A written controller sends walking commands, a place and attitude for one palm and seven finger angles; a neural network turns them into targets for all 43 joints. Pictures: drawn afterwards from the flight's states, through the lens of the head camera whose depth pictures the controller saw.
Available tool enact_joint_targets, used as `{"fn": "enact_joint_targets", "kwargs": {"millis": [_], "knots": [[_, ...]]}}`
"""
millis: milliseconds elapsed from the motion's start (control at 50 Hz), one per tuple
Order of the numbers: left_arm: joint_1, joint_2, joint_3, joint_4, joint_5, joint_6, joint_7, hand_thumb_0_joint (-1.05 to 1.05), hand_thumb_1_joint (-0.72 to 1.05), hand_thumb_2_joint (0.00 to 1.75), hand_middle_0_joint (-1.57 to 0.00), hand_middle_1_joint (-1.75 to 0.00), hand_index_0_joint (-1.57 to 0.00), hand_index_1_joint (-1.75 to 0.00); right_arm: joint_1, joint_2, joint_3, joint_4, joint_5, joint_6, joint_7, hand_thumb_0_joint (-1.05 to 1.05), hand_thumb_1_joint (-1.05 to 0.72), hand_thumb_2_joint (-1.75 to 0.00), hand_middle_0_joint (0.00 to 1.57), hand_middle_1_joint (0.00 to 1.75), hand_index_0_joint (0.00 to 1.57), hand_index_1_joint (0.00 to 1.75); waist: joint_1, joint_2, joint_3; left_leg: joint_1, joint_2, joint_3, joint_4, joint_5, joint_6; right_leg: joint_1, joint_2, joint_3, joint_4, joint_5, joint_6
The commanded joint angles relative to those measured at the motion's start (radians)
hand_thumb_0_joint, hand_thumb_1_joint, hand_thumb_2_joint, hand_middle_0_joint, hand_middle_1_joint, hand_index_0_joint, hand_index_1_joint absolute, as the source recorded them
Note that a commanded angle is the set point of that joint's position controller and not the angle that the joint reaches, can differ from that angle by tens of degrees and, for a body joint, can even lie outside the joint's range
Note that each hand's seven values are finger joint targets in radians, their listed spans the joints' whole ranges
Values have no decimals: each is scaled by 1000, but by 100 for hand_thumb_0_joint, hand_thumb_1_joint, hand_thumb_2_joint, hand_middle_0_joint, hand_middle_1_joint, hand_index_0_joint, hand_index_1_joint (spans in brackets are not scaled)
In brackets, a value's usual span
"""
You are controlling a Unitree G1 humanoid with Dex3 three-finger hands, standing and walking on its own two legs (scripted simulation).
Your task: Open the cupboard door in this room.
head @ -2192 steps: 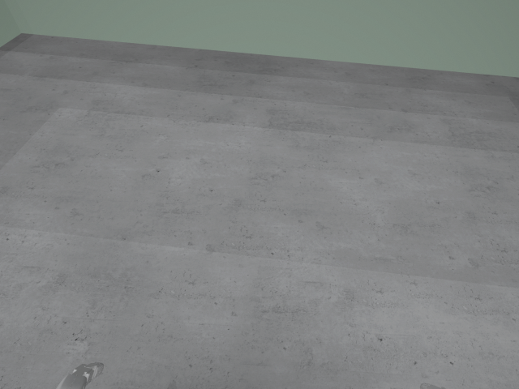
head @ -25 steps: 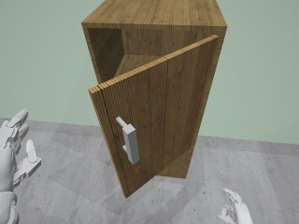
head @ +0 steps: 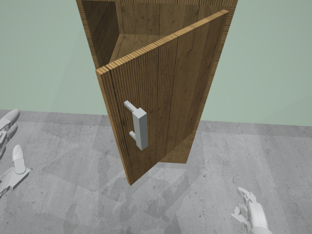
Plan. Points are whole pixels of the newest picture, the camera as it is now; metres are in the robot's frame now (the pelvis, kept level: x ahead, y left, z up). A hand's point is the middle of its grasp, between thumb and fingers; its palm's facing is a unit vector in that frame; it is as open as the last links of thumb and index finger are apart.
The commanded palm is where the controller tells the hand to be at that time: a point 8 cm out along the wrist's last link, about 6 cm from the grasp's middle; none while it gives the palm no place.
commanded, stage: step back with the hand held close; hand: left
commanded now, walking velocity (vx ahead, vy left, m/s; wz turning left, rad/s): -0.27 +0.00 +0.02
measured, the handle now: (135, 126) +0.35 +0.08 +0.08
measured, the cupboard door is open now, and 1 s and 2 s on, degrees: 46 46 46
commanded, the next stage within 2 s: stop stepping back and stand still in 0.66 s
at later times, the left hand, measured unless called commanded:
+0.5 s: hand out of the picture +0.10 +0.29 +0.16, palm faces +0.46 -0.76 -0.46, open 7.4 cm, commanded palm +0.02 +0.33 +0.17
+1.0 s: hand out of the picture +0.02 +0.27 +0.17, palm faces +0.38 -0.82 -0.42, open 7.4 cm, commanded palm -0.06 +0.31 +0.17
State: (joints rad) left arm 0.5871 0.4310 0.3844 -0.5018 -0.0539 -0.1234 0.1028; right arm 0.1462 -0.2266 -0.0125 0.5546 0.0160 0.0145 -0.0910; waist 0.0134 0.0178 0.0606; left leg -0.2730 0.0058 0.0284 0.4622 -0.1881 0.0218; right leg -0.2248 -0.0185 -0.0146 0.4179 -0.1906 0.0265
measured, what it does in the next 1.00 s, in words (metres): walks backwards: right foot, then left foot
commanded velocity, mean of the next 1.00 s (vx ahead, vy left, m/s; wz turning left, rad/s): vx -0.18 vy -0.01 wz -0.02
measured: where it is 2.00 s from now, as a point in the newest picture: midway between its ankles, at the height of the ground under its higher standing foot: outside the picture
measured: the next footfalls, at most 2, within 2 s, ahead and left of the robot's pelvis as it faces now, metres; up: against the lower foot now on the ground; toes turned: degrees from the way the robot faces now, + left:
right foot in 0.72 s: -0.23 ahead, -0.11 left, +0.00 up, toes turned -1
left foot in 0.88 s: -0.07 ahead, +0.10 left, +0.00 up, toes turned -2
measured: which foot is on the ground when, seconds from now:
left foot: down 0.00-0.72, up 0.74-0.86, down 0.88-1.00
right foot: down 0.00-0.44, up 0.46-0.70, down 0.72-0.88, up 0.90-1.00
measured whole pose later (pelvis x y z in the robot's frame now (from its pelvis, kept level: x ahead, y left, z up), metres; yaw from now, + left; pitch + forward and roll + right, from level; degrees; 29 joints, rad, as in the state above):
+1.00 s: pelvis -0.21 +0.02 -0.01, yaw -2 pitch -2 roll +0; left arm 0.45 0.45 0.44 -0.49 -0.05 -0.17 0.14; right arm 0.16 -0.18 0.03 0.63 -0.01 -0.16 -0.07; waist -0.03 -0.06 0.04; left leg -0.33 -0.04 0.03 0.45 -0.10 0.06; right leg -0.31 0.03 0.03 0.83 -0.50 0.01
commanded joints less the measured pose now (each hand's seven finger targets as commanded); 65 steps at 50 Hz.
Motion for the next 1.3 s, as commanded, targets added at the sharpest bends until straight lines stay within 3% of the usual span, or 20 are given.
{"fn": "enact_joint_targets", "kwargs": {"millis": [0,180,320,380,420,440,480,620,660,700,760,820,860,900,1020,1080,1120,1140,1200,1280], "knots": [[-22,169,162,-224,2,-83,42,0,90,90,-20,-30,-20,-30,-78,-120,-41,-173,-6,-63,-12,0,-90,-90,20,30,20,30,9,73,-200,14,90,-83,-69,202,16,69,-19,24,29,182,-14],[-80,139,164,-215,43,-133,53,0,90,90,-20,-30,-20,-30,-50,-140,-47,-176,-9,-114,-4,0,-90,-90,20,30,20,30,-8,89,-95,-338,120,-147,-141,-432,61,116,-5,58,86,-157,-18],[-106,167,154,-273,30,-155,81,0,90,90,-20,-30,-20,-30,-12,-105,-34,-115,-18,-139,-4,0,-90,-90,20,30,20,30,-27,-65,-132,74,-2,-47,246,-197,-15,-354,-166,150,-110,-277,-105],[-121,166,170,-267,28,-159,91,0,90,90,-20,-30,-20,-30,-16,-127,-32,-126,-18,-145,-18,0,-90,-90,20,30,20,30,-27,68,-76,-80,99,-199,5,-411,19,-309,-55,64,41,-391,-44],[-142,159,204,-280,44,-163,90,0,90,90,-20,-30,-20,-30,-44,-148,-41,-140,-27,-165,-22,0,-90,-90,20,30,20,30,-16,368,-106,-491,317,-496,-414,-760,127,76,122,-12,592,-240,9],[-185,207,222,-289,53,-167,92,0,90,90,-20,-30,-20,-30,-39,-115,-45,-129,-32,-172,-21,0,-90,-90,20,30,20,30,-21,330,-101,-469,333,-521,-434,-624,139,32,109,40,773,-269,-1],[-152,202,225,-288,39,-176,87,0,90,90,-20,-30,-20,-30,-37,-109,-60,-100,-29,-193,1,0,-90,-90,20,30,20,30,-6,141,-188,-224,293,-397,-302,-388,124,-87,93,65,768,-307,-14],[-52,154,143,-273,-13,-135,67,0,90,90,-20,-30,-20,-30,-55,-94,-37,-68,-21,-195,37,0,-90,-90,20,30,20,30,1,246,-206,-89,180,-172,-330,-292,-11,49,118,-77,171,-393,-64],[-76,173,141,-274,-19,-143,55,0,90,90,-20,-30,-20,-30,-24,-79,-35,-45,-17,-183,41,0,-90,-90,20,30,20,30,-5,83,-220,58,95,-61,-67,-107,-65,-30,-22,49,-187,-269,-121],[-119,253,182,-294,-16,-162,57,0,90,90,-20,-30,-20,-30,-83,-79,-25,-40,-18,-169,25,0,-90,-90,20,30,20,30,23,-203,-151,-43,-23,-31,485,-215,-74,-203,-346,365,-261,150,-216],[-174,225,180,-249,5,-148,47,0,90,90,-20,-30,-20,-30,-51,-66,-15,-53,-11,-181,7,0,-90,-90,20,30,20,30,-2,-283,-218,-216,-7,-33,467,-201,-48,116,-242,108,29,845,-153],[-135,179,169,-223,-16,-97,37,0,90,90,-20,-30,-20,-30,-65,-88,1,-66,-3,-172,-19,0,-90,-90,20,30,20,30,-44,-4,-204,163,-29,14,17,238,-14,-44,-95,-11,226,538,-50],[-139,178,155,-260,-11,-107,39,0,90,90,-20,-30,-20,-30,-27,-115,-16,-71,-20,-208,-6,0,-90,-90,20,30,20,30,-9,334,-238,252,265,-355,-145,566,81,-175,39,27,506,-381,-14],[-214,140,121,-173,-5,-118,47,0,90,90,-20,-30,-20,-30,-16,-138,-27,-50,-15,-227,12,0,-90,-90,20,30,20,30,-26,109,-89,-14,294,-440,-305,-95,137,-115,74,87,538,-401,-18],[69,157,165,-297,16,-103,61,0,90,90,-20,-30,-20,-30,-57,-104,-18,-110,-33,-200,25,0,-90,-90,20,30,20,30,1,276,-134,-240,154,-196,-448,-498,-26,180,103,-82,302,-295,-40],[84,179,173,-269,27,-105,64,0,90,90,-20,-30,-20,-30,-45,-97,-27,-111,-33,-178,21,0,-90,-90,20,30,20,30,4,163,-117,-278,72,-73,-226,-428,-13,249,58,-66,15,-287,-70],[32,221,192,-271,20,-97,61,0,90,90,-20,-30,-20,-30,-37,-92,-37,-96,-30,-152,14,0,-90,-90,20,30,20,30,0,-228,-118,-201,-49,-35,417,-231,-30,-76,-288,439,-308,-489,-201],[-56,228,209,-283,10,-107,65,0,90,90,-20,-30,-20,-30,-42,-105,-34,-69,-44,-150,10,0,-90,-90,20,30,20,30,-4,-187,-78,-276,-32,-71,596,-202,-37,-151,-376,501,-340,-432,-242],[-164,193,179,-123,19,-129,61,0,90,90,-20,-30,-20,-30,18,-94,-31,-31,-38,-177,9,0,-90,-90,20,30,20,30,-62,-108,-112,-259,45,-59,606,-86,-46,-148,-294,352,-282,-523,-177],[-158,132,105,25,34,-134,59,0,90,90,-20,-30,-20,-30,-4,-105,-31,-15,-27,-199,-20,0,-90,-90,20,30,20,30,-21,-73,-37,-178,21,29,324,-111,-10,-107,-229,211,-232,-332,-127]]}}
